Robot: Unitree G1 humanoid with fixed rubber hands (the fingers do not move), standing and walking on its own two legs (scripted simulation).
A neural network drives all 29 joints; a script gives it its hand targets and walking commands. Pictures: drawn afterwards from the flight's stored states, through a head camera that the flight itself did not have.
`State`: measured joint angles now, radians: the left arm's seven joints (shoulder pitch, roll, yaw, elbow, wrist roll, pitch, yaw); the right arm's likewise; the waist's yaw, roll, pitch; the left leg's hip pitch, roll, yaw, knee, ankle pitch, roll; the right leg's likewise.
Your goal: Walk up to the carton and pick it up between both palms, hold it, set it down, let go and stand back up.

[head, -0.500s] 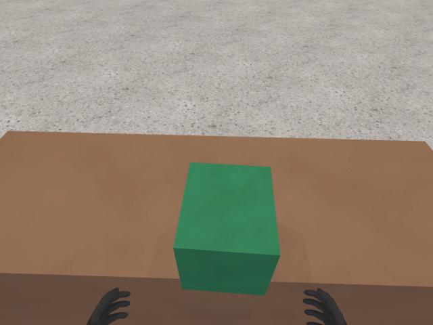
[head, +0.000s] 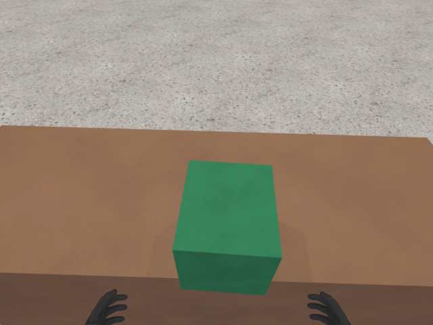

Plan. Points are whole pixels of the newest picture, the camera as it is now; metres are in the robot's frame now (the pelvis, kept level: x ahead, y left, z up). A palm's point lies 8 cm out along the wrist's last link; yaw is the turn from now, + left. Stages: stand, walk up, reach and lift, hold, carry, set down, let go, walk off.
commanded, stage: let go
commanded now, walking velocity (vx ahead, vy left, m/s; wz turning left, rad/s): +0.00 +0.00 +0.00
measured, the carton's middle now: (226, 227) +0.35 -0.01 -0.04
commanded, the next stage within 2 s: stand in 0.02 s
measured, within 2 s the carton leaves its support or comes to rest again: neither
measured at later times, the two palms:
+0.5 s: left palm out of the picture +0.06 +0.30 -0.11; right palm out of the picture +0.06 -0.28 -0.11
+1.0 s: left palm out of the picture +0.00 +0.30 -0.12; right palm out of the picture +0.02 -0.27 -0.12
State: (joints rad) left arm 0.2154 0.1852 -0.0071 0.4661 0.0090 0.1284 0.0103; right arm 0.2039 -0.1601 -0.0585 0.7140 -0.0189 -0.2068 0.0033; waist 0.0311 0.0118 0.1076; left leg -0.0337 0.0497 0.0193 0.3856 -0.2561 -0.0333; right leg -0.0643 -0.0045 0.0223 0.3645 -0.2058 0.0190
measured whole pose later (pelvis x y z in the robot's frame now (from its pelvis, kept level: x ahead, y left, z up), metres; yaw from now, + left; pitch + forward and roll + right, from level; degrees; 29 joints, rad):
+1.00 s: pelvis -0.05 +0.02 -0.01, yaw -1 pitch -4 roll +0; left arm 0.29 0.33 -0.01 0.93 0.01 -0.01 0.01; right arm 0.23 -0.33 -0.02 0.95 0.00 -0.01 0.01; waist 0.01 0.01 0.04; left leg -0.16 0.02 0.05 0.45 -0.22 0.00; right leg -0.20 -0.04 0.06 0.44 -0.17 0.05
